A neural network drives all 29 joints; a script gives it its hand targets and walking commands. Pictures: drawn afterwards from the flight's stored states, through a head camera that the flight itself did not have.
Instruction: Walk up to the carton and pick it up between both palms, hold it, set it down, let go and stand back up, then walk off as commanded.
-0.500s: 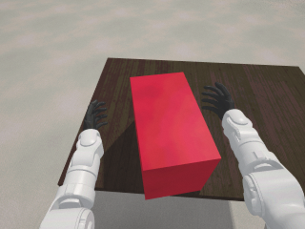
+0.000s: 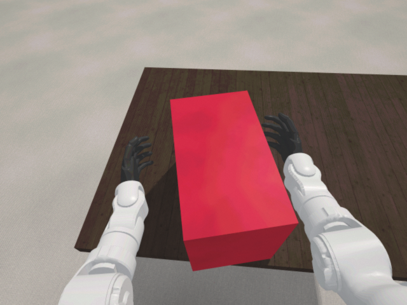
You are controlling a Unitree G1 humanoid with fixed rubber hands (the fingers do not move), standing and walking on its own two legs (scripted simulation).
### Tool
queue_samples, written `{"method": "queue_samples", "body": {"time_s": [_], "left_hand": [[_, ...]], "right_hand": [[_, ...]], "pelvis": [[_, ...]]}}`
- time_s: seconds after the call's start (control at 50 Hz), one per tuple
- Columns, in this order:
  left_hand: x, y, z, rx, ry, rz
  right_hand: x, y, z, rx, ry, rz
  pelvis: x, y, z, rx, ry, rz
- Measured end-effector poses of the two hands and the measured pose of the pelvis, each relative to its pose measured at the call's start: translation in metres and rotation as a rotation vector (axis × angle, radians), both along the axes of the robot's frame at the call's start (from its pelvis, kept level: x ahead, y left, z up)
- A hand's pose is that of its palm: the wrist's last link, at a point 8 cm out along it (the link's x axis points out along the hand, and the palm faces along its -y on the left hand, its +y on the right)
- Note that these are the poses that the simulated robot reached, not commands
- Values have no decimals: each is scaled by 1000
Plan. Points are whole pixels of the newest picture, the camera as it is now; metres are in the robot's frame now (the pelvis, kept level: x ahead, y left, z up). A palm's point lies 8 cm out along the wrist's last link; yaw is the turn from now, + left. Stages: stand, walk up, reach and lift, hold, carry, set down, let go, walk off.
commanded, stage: reach and lift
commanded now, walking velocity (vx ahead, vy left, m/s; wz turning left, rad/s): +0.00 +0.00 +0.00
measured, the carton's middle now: (220, 179) +0.39 +0.00 -0.01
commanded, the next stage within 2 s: none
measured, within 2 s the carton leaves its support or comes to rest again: leaves its support in 0.68 s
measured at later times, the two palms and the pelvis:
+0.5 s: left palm (151, 170) +0.37 +0.14 +0.05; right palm (283, 153) +0.43 -0.13 +0.05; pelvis -0.01 +0.00 +0.00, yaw +0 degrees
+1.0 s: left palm (139, 173) +0.36 +0.17 +0.05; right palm (271, 150) +0.42 -0.10 +0.07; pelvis -0.01 +0.01 +0.00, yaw +0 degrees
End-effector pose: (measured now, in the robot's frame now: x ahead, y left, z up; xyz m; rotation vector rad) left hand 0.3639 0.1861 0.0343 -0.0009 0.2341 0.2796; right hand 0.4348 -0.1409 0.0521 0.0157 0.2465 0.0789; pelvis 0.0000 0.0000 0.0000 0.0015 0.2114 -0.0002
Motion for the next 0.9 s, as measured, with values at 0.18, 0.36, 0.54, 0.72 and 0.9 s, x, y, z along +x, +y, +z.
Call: {"method": "queue_samples", "body": {"time_s": [0.18, 0.36, 0.54, 0.72, 0.9], "left_hand": [[-4, -25, 1, -27, -15, -33], [6, -36, 14, -14, -33, -26], [7, -42, 14, -22, -23, -25], [3, -36, 15, -5, -22, 2], [-2, -24, 14, 0, -19, 17]], "right_hand": [[-7, 9, 2, -64, 0, 37], [-8, 12, 1, -100, 16, 40], [-9, 15, 3, -132, 8, 49], [-11, 25, 9, -155, -46, 53], [-13, 39, 15, -139, -86, 45]], "pelvis": [[-5, 3, -1, -4, -6, 0], [-5, 3, -1, -4, -6, 0], [-5, 2, 0, -3, -7, 0], [-7, 1, 0, -2, -9, 0], [-7, 4, 0, -6, -17, 1]]}}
